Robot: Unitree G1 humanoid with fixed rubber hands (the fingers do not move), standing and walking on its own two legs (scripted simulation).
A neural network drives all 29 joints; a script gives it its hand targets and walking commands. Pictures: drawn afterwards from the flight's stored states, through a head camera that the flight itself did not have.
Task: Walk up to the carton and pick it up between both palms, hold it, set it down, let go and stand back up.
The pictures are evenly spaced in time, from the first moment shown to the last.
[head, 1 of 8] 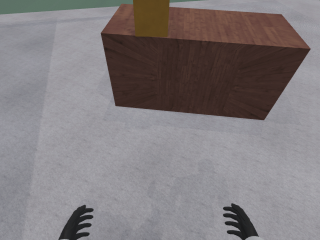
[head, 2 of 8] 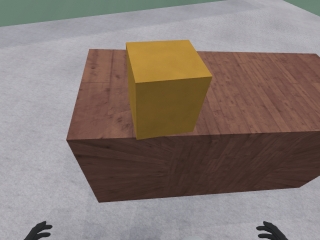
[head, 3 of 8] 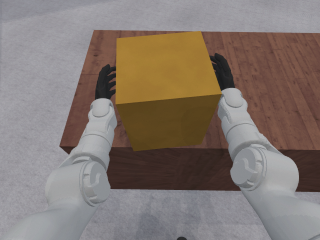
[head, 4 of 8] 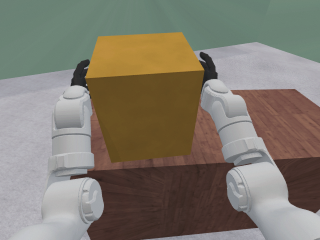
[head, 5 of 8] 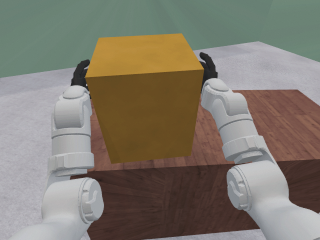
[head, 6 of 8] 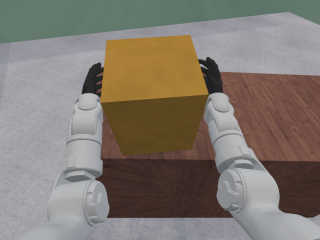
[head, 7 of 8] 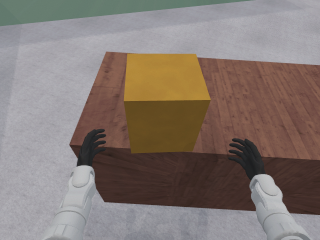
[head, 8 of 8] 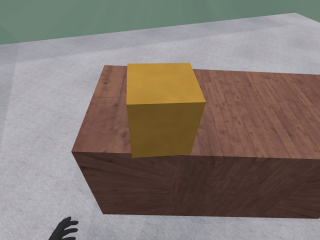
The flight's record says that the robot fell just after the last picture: no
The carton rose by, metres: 0.22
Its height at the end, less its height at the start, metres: +0.00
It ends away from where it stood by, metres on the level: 0.02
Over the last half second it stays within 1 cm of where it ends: yes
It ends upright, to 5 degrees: yes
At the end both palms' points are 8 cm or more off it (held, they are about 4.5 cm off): yes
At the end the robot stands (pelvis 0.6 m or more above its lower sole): yes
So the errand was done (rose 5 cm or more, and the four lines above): yes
